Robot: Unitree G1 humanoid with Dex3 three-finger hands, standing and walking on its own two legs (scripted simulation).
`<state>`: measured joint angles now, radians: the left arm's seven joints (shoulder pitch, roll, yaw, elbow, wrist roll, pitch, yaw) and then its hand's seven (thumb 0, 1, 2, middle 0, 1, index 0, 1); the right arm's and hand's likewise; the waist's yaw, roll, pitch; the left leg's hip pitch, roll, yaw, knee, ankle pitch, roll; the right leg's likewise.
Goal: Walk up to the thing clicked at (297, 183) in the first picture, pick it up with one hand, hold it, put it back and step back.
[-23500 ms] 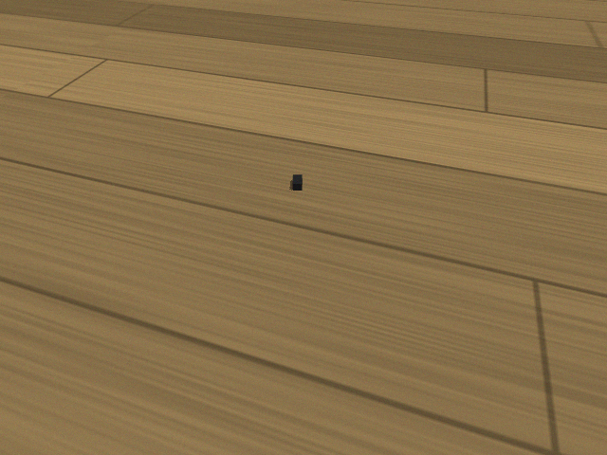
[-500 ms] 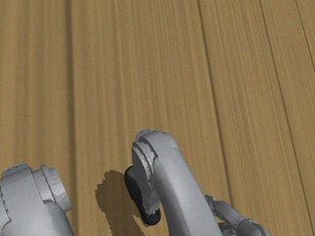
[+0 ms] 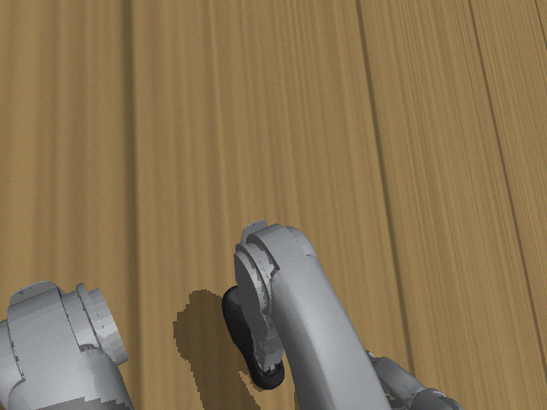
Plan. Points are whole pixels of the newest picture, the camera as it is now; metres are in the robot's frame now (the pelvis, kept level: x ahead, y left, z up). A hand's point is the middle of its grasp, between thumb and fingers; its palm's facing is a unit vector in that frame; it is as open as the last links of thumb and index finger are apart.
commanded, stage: close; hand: left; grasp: from above
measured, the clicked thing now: out of the picture +0.43 +0.34 -0.28
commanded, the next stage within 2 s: settle in 0.18 s
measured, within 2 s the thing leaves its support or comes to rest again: leaves its support in 0.52 s
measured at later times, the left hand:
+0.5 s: hand out of the picture +0.43 +0.35 -0.24, palm faces -0.38 -0.16 -0.91, open 7.1 cm
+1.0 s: hand out of the picture +0.42 +0.36 -0.14, palm faces -0.42 -0.12 -0.90, open 7.0 cm
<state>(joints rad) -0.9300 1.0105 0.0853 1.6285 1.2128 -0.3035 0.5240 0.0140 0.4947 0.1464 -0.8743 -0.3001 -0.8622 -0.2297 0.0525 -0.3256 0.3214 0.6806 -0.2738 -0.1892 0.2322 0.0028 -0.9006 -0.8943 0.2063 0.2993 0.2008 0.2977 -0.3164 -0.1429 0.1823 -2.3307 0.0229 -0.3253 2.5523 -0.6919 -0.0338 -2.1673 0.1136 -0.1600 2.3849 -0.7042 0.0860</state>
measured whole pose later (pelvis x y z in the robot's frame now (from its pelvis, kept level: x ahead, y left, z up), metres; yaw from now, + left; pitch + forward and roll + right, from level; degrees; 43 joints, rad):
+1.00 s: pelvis -0.01 -0.01 +0.02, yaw +4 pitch +29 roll -12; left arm -0.90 0.82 0.05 1.34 1.21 -0.22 0.32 0.07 0.49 0.00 -1.19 -0.08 -1.03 -0.03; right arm 0.11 -0.31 0.15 0.67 -0.15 -0.09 0.20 0.00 -0.92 -0.90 0.21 0.30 0.20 0.30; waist -0.23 -0.03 0.00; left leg -2.34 0.02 -0.24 2.45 -0.64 -0.02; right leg -2.20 0.07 -0.10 2.34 -0.68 0.07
